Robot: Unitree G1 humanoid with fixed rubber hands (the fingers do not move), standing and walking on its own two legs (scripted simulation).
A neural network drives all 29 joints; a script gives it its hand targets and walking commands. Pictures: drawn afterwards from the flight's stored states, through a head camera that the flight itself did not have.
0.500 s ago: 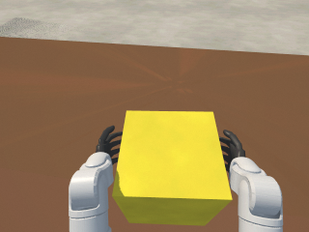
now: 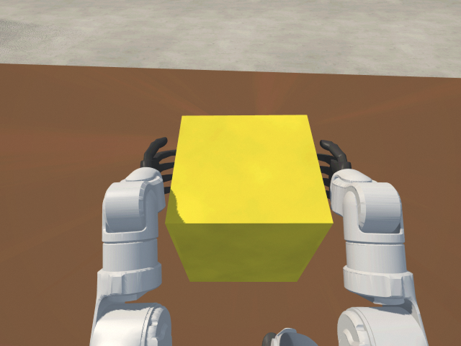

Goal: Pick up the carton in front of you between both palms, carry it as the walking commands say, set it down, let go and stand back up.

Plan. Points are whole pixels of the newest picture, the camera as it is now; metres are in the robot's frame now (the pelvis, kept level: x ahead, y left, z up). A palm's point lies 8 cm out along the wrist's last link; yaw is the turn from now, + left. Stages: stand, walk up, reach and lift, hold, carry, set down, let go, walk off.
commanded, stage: carry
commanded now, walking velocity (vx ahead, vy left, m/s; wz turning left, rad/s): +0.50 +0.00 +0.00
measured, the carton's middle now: (243, 205) +0.35 -0.01 +0.05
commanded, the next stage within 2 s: none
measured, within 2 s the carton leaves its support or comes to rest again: neither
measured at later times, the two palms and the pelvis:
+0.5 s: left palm (171, 71) +0.75 +0.15 +0.10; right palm (284, 69) +0.75 -0.15 +0.10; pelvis +0.39 -0.01 -0.04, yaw -1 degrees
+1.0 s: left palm (185, 48) +1.05 +0.15 +0.02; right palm (268, 48) +1.05 -0.15 +0.01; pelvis +0.68 +0.00 -0.10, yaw +0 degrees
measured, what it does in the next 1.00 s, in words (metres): goes down: right foot, then left foot 0.05 m lower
